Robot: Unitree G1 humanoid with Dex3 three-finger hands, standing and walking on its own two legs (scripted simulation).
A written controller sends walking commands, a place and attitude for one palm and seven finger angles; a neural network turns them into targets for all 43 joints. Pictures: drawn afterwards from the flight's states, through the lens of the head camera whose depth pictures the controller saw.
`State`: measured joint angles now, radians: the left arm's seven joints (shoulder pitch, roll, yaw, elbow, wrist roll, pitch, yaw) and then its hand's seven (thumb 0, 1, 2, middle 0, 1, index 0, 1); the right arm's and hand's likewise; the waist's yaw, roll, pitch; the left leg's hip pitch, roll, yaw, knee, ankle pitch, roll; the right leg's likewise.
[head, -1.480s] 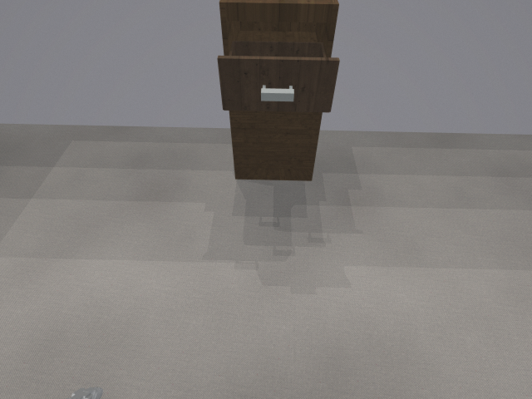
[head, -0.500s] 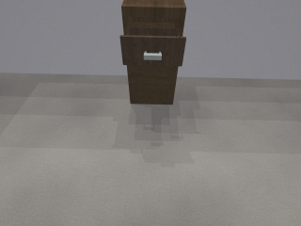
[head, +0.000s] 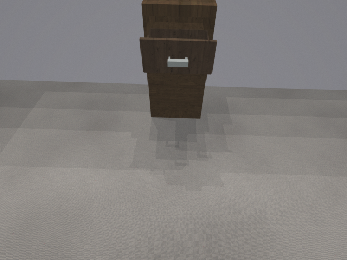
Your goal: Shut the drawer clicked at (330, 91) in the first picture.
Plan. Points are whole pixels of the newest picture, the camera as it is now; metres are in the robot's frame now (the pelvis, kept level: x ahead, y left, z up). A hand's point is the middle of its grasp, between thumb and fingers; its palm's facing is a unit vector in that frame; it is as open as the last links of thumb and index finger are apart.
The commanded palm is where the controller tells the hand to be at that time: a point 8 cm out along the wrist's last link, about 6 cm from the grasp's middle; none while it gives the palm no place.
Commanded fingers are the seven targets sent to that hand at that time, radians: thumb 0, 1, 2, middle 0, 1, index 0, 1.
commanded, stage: walk to a spot facing it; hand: left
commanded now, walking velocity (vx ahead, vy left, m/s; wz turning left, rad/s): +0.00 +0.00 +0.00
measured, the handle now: (177, 60) +1.01 +0.04 -0.06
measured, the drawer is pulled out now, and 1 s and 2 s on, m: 0.30 0.30 0.30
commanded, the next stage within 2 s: turn to face it in 1.36 s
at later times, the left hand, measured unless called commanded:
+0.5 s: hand out of the picture +0.13 +0.16 -0.19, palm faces -0.16 -0.97 -0.19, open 7.4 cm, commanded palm none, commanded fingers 0.00 0.90 0.90 -0.20 -0.30 -0.20 -0.30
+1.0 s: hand (129, 201) +0.34 +0.17 -0.20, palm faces -0.29 -0.94 -0.16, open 7.3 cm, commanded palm none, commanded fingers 0.00 0.90 0.90 -0.20 -0.30 -0.20 -0.30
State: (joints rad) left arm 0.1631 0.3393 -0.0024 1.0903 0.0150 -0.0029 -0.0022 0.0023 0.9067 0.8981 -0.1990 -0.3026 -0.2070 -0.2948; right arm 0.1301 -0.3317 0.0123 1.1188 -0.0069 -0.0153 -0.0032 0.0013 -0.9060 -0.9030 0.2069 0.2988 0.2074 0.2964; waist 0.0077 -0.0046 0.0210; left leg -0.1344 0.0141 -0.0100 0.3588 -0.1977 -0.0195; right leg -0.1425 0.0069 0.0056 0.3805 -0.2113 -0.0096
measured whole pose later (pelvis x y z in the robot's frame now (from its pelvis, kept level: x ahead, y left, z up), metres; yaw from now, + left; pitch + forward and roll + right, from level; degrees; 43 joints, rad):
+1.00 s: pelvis +0.28 -0.01 -0.02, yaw -23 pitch -2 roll -2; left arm 0.35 0.22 0.09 1.05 0.03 0.00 -0.02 0.00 0.91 0.90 -0.20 -0.30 -0.20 -0.29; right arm 0.17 -0.13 -0.02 0.93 -0.03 -0.09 0.00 0.00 -0.91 -0.90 0.20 0.30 0.21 0.30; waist 0.04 -0.05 0.03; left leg -0.34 0.09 0.17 0.63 -0.25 0.04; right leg -0.38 -0.01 0.00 1.18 -0.40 -0.04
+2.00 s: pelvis +0.45 -0.10 -0.01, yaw -27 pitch +1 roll -2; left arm 0.22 0.23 0.09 0.98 0.02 0.06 0.02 0.00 0.91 0.90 -0.20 -0.30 -0.20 -0.29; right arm 0.27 -0.15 -0.03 0.98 -0.02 0.01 -0.02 0.00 -0.91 -0.90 0.21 0.30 0.21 0.30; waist -0.01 -0.03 0.04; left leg -0.28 0.00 0.04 0.49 -0.23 0.05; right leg -0.47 -0.05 -0.04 1.07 -0.39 0.06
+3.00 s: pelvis +0.40 -0.11 +0.00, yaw +1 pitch -1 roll +0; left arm 0.28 0.24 0.06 1.00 0.03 0.05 0.01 0.00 0.91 0.90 -0.19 -0.30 -0.20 -0.29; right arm 0.18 -0.16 -0.02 0.97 -0.02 0.00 -0.01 0.00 -0.91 -0.90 0.21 0.30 0.21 0.30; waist 0.02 -0.02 0.04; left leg -0.19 -0.02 0.02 0.42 -0.22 0.04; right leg -0.38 -0.07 -0.04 0.91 -0.43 0.05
